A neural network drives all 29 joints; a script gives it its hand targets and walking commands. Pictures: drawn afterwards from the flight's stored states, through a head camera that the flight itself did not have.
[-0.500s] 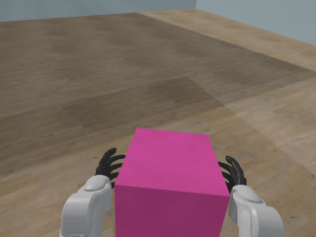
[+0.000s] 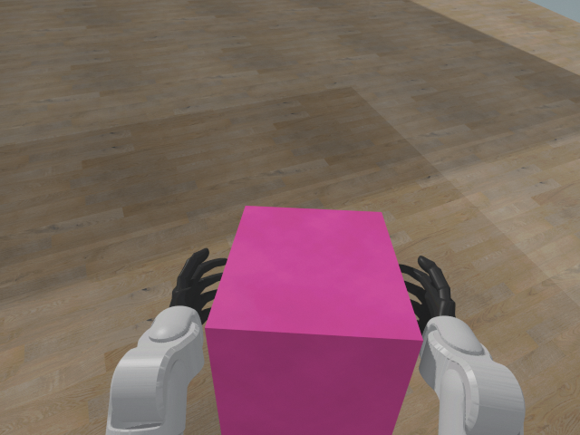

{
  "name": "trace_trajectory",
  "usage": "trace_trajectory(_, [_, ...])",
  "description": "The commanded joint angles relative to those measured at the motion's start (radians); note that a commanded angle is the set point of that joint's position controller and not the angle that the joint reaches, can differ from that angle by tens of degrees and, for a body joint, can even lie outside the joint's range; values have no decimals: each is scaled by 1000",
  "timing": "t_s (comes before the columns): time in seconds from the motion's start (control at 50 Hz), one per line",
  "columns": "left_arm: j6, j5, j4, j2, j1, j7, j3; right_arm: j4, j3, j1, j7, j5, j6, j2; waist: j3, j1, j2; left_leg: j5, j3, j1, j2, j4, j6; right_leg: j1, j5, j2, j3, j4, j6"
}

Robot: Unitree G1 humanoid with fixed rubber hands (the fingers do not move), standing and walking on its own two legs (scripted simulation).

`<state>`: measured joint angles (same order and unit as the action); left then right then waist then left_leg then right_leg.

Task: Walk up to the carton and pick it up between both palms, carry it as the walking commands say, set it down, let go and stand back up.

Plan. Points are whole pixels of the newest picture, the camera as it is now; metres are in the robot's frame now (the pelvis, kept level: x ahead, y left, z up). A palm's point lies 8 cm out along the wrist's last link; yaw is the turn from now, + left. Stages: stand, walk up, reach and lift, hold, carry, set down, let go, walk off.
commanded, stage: carry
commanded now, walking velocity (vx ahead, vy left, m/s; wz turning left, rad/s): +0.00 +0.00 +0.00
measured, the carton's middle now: (308, 326) +0.28 -0.02 +0.00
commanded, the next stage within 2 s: none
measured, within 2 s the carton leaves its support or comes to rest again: neither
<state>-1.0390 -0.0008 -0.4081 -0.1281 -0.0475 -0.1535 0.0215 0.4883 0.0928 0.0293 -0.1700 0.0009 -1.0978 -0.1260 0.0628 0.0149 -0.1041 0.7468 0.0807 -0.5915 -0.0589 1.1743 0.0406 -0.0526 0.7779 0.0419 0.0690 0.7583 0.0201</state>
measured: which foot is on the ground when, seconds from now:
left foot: up 0.00-0.00, down 0.02-0.30, up 0.32-0.56, down 0.58-0.92, up 0.94-1.00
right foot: down 0.00-0.06, up 0.08-0.24, down 0.26-0.58, up 0.60-0.84, down 0.86-1.00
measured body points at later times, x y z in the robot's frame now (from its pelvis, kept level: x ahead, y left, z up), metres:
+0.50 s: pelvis +0.46 -0.07 +0.01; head +0.53 -0.01 +0.45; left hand +0.71 +0.11 +0.04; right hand +0.75 -0.18 +0.08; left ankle +0.39 +0.03 -0.53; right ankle +0.27 -0.10 -0.67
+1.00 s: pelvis +0.89 -0.04 +0.02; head +0.91 -0.01 +0.47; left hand +1.19 +0.07 +0.06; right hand +1.15 -0.23 +0.09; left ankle +0.76 +0.02 -0.57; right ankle +0.81 -0.15 -0.67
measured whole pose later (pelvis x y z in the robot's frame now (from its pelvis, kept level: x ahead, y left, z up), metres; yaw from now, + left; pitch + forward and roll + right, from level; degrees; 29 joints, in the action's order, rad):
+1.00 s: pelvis +0.89 -0.04 +0.02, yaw -3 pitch +6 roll -2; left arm -0.95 -0.07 -0.25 -0.13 -0.07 -0.12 0.02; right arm 0.34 0.12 0.04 -0.16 0.01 -1.01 -0.13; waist 0.08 0.06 -0.04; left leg 0.76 0.01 -0.50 -0.11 1.39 0.01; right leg -0.38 0.58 -0.02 0.07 0.87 0.04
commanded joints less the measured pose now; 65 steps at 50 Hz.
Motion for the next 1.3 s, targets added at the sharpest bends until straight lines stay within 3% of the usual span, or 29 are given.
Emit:
trace_trajectory(0.0, [-8,257,-300,-743,-418,97,-606,-13,-623,299,143,243,35,-798,460,32,683,-2543,-555,1106,423,-478,355,-764,-5,-240,-46,998,-121])
trace_trajectory(0.08, [45,239,-93,-705,-531,151,-554,-170,-480,296,128,107,124,-751,89,85,336,-1990,-636,936,349,-496,287,-1153,307,-131,-223,1028,30])
trace_trajectory(0.14, [95,349,-255,-869,-517,171,-632,232,-648,520,117,223,182,-850,103,60,79,-1730,-466,833,318,-537,200,-1033,86,-66,-62,443,25])
trace_trajectory(0.2, [93,293,-195,-888,-371,144,-547,373,-767,690,121,319,160,-817,375,-54,-33,-1516,-79,360,143,-219,42,-48,-800,-179,153,-161,1])
trace_trajectory(0.22, [94,262,-94,-869,-226,135,-490,350,-768,650,117,319,149,-781,493,-106,-245,-920,-30,192,25,166,-32,241,-1620,8,-91,-170,141])
trace_trajectory(0.24, [89,195,91,-796,-120,131,-427,257,-743,608,119,288,139,-705,531,-47,-392,-137,-127,80,-102,435,-65,342,-2367,224,-523,-126,283])
trace_trajectory(0.28, [115,132,14,-769,-113,106,-432,266,-788,620,149,327,137,-724,447,-85,-344,8,-153,-105,-103,538,-64,330,-2291,205,-583,-153,364])
trace_trajectory(0.34, [108,191,-236,-774,-295,88,-522,127,-723,418,160,339,112,-834,298,-96,-48,186,-124,-749,-67,640,-18,740,-2191,211,-623,-66,287])
trace_trajectory(0.42, [87,277,-405,-778,-422,82,-648,84,-622,309,145,274,129,-827,257,-85,226,200,64,-678,-90,327,7,560,-2106,79,-404,-88,96])
trace_trajectory(0.48, [56,284,-351,-732,-392,103,-698,0,-534,215,130,177,134,-718,400,-4,379,-667,284,414,-229,-652,-33,-117,-1960,-103,-19,106,-133])
trace_trajectory(0.5, [44,318,-384,-706,-419,107,-713,11,-540,197,130,187,129,-733,511,74,448,-1154,48,792,-55,-757,68,-352,-1294,-127,-70,549,-116])
trace_trajectory(0.52, [43,266,-226,-636,-389,121,-637,-80,-495,191,122,123,147,-664,609,63,541,-2043,-384,1112,309,-502,286,-648,-128,-246,-98,956,-120])
trace_trajectory(0.54, [35,311,-343,-671,-356,123,-695,70,-576,195,107,168,146,-715,632,42,441,-2253,-534,1093,384,-479,376,-638,-58,-247,-230,1049,-82])
trace_trajectory(0.58, [20,345,-279,-802,-353,149,-684,187,-611,302,91,139,133,-766,524,30,24,-1889,-560,886,381,-561,327,-562,-163,-220,-229,903,-13])
trace_trajectory(0.64, [14,288,-33,-763,-290,181,-557,126,-582,395,98,135,128,-711,465,19,-140,-1557,-542,694,387,-624,347,-570,-161,-72,-178,699,-9])
trace_trajectory(0.66, [47,245,97,-729,-289,191,-481,31,-539,402,115,103,147,-660,466,18,-166,-1677,-524,702,393,-608,354,-573,-160,-51,-155,581,-15])
trace_trajectory(0.68, [50,326,-179,-854,-323,183,-580,307,-702,482,108,236,147,-810,427,36,-139,-1793,-516,741,412,-601,369,-625,-184,-48,-154,498,-16])
trace_trajectory(0.8, [113,162,-10,-794,-263,157,-417,167,-754,599,168,296,142,-790,517,-27,89,-1905,-208,445,226,-450,61,-103,-634,-65,-1,-54,69])
trace_trajectory(0.82, [125,174,-88,-810,-294,147,-450,222,-772,605,176,328,145,-803,557,-41,48,-1737,-167,316,190,-308,4,91,-1066,21,-82,-25,135])
trace_trajectory(0.86, [121,103,-51,-782,-259,114,-430,200,-758,660,196,365,130,-727,551,-105,-159,-771,-71,-65,4,294,-142,371,-2042,308,-461,9,457])
trace_trajectory(0.88, [126,45,46,-741,-242,93,-397,91,-723,673,213,362,125,-719,489,-106,-246,50,-153,-325,-72,388,-137,494,-2285,354,-558,-29,496])
trace_trajectory(0.92, [136,34,66,-715,-286,69,-390,-39,-643,580,221,320,131,-681,325,-110,-95,270,-241,-677,11,298,-20,603,-2080,315,-596,-35,375])
trace_trajectory(0.96, [125,67,-2,-709,-381,70,-451,-107,-585,501,208,281,147,-678,247,-93,203,180,-166,-767,36,118,9,589,-1851,276,-533,-18,272])
trace_trajectory(1.04, [96,162,-62,-698,-445,83,-583,-183,-469,308,182,154,144,-641,334,8,251,-653,102,313,-47,-610,-6,-148,-1510,76,-80,100,79])
trace_trajectory(1.08, [175,58,221,-504,-524,104,-415,-610,-213,233,179,-29,238,-487,433,-6,655,-2049,-565,789,378,-626,178,-571,-80,-168,-48,651,-102])
trace_trajectory(1.12, [140,294,-218,-770,-683,130,-690,-143,-430,324,152,91,223,-735,437,14,380,-2181,-534,750,389,-550,289,-482,-129,-156,-161,661,-54])
trace_trajectory(1.18, [152,298,-5,-830,-706,177,-644,-135,-423,478,153,58,256,-727,297,21,157,-1686,-444,624,347,-611,228,-609,-152,-50,-108,547,-20])
trace_trajectory(1.26, [201,271,69,-854,-649,197,-581,-5,-510,663,153,112,306,-734,348,22,164,-1958,-399,804,338,-567,167,-723,-266,-28,-68,431,-8])
trace_trajectory(1.28, [239,111,413,-711,-527,204,-421,-298,-398,623,172,1,338,-607,352,25,153,-1963,-369,778,317,-563,146,-684,-279,-37,-36,333,7])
